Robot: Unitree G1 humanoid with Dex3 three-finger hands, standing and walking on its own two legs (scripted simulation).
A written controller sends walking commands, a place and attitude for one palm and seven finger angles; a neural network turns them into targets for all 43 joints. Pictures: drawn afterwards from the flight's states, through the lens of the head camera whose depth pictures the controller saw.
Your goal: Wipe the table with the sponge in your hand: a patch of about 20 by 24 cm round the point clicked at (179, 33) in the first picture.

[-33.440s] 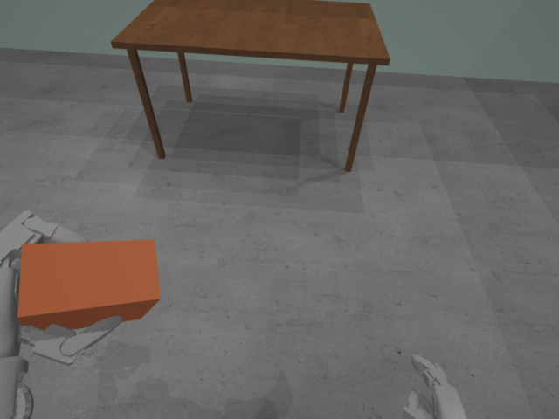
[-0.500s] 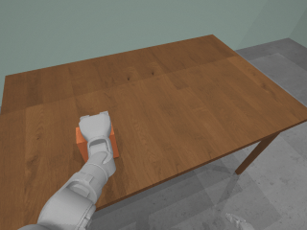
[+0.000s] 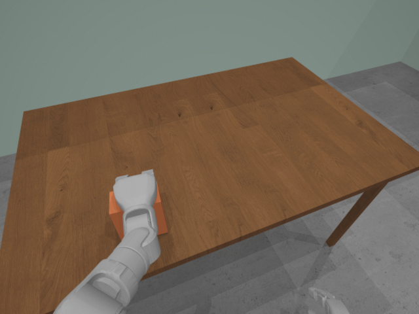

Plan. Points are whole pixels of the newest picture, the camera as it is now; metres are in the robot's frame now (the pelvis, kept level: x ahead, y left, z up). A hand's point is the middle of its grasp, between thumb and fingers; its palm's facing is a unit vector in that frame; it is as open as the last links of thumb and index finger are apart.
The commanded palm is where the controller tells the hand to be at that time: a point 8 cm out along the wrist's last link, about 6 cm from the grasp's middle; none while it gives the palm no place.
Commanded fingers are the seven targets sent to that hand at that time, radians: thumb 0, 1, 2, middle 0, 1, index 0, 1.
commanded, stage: wipe back along the third lane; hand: left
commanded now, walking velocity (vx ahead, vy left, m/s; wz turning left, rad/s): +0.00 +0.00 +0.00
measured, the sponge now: (141, 217) +0.34 +0.20 -0.06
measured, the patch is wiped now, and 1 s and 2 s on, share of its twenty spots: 1.00 1.00 1.00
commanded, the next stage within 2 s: slide back across to the middle lane in 0.50 s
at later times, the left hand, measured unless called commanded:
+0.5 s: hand (151, 223) +0.31 +0.16 -0.02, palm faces -0.05 -0.04 -1.00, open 10.7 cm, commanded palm +0.26 +0.13 +0.02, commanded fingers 0.00 0.10 1.30 -1.20 -1.60 -1.20 -1.60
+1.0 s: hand (135, 236) +0.27 +0.18 -0.01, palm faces -0.07 -0.09 -0.99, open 10.7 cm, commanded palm +0.23 +0.18 +0.03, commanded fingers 0.00 0.10 1.30 -1.20 -1.60 -1.20 -1.60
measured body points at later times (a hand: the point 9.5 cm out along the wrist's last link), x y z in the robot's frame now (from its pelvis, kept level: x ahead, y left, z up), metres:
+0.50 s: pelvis -0.01 -0.02 +0.00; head -0.02 -0.04 +0.45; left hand +0.30 +0.16 +0.04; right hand +0.20 -0.23 -0.10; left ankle +0.00 +0.11 -0.72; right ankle -0.01 -0.11 -0.72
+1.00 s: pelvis -0.01 -0.02 +0.01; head -0.03 -0.05 +0.45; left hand +0.27 +0.18 +0.04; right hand +0.21 -0.25 -0.09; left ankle +0.00 +0.11 -0.72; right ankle -0.01 -0.11 -0.72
